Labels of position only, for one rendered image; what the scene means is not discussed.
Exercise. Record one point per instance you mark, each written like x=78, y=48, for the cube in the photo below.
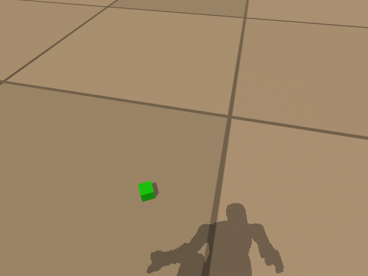
x=146, y=191

